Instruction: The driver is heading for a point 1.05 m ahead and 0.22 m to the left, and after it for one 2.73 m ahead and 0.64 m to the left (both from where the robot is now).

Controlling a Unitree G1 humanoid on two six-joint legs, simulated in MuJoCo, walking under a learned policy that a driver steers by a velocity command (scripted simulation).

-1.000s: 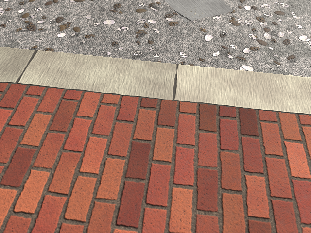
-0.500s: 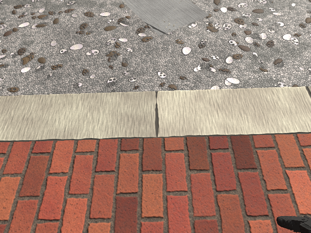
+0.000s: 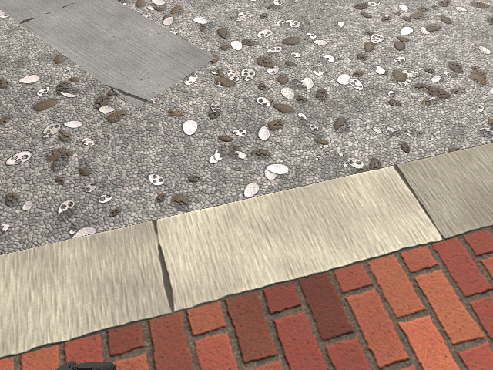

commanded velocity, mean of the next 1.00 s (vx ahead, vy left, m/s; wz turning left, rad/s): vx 0.50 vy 0.00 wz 0.37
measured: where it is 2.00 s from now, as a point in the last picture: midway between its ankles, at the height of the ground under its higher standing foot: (156, 230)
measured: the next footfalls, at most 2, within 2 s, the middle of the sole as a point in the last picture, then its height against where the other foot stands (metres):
right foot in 0.12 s outside the picture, level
left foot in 0.68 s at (194, 361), level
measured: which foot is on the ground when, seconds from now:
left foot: down 0.00-0.14, up 0.16-0.66, down 0.68-1.00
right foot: up 0.00-0.10, down 0.12-0.70, up 0.72-1.00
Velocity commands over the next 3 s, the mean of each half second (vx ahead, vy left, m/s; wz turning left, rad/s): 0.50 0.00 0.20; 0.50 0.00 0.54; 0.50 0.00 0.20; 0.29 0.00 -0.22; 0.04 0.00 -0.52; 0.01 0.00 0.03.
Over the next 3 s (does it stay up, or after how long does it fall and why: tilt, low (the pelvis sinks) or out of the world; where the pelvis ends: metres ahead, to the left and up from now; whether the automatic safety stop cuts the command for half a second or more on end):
stays up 1.13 0.21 -0.18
